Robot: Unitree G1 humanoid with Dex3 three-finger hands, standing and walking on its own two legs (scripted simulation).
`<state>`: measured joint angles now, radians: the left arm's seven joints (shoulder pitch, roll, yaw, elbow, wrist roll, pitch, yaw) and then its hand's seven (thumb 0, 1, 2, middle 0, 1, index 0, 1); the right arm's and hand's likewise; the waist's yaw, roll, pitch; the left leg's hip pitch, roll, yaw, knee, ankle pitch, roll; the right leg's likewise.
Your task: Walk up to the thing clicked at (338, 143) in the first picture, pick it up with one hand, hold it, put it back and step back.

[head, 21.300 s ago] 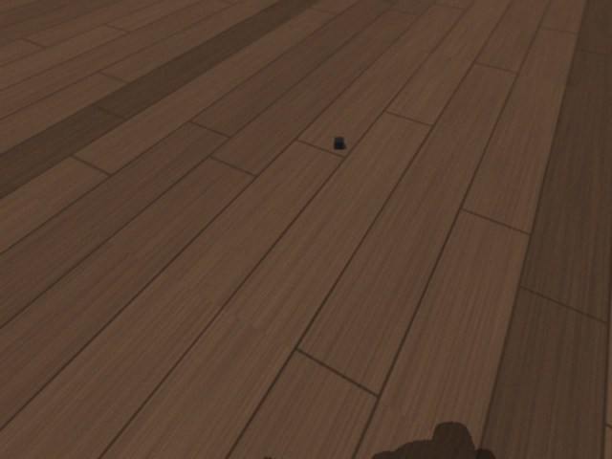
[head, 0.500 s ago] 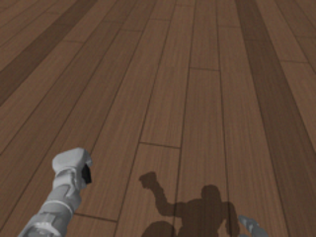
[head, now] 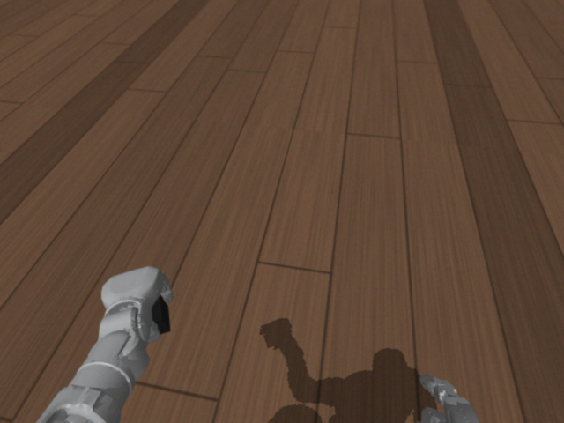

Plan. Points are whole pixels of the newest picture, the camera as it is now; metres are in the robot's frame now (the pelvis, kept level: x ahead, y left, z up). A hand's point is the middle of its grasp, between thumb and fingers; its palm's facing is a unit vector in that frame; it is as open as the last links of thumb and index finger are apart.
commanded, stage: hold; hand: left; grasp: from above
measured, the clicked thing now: (151, 316) +0.31 +0.22 -0.08
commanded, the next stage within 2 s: crouch in 1.18 s
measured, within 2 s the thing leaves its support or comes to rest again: neither
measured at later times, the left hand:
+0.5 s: hand (139, 321) +0.29 +0.22 -0.03, palm faces -0.41 -0.13 -0.90, open 7.5 cm
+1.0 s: hand (136, 316) +0.29 +0.22 -0.03, palm faces -0.42 -0.12 -0.90, open 7.5 cm
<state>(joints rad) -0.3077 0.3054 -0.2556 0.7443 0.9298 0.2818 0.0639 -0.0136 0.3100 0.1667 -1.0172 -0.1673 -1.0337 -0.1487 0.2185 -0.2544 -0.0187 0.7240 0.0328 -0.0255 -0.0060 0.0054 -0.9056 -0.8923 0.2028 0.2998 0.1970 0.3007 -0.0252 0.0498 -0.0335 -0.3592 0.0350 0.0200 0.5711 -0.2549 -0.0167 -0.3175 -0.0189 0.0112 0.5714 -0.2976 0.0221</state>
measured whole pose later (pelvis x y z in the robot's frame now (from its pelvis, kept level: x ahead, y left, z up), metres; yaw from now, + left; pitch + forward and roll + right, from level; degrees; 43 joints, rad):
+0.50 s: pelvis -0.01 +0.00 +0.00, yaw +0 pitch +0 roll +0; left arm -0.26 0.32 -0.28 0.63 0.93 0.30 0.00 -0.01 0.31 0.14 -1.04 -0.14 -1.06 -0.12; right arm 0.18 -0.25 0.00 0.71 0.04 -0.02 -0.02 0.01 -0.91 -0.89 0.20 0.30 0.20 0.30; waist 0.00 0.06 -0.02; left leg -0.30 0.03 0.02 0.52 -0.22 -0.02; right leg -0.27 -0.02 0.01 0.53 -0.26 0.02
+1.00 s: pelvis +0.00 +0.00 +0.01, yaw +0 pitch +0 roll +0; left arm -0.27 0.34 -0.26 0.64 0.94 0.28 -0.01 -0.02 0.30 0.16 -1.05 -0.13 -1.07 -0.11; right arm 0.18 -0.25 -0.01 0.71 0.04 -0.02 -0.03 0.01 -0.90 -0.89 0.20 0.30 0.20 0.30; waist 0.00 0.05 -0.01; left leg -0.29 0.03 0.02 0.50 -0.22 -0.02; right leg -0.25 -0.02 0.01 0.50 -0.26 0.02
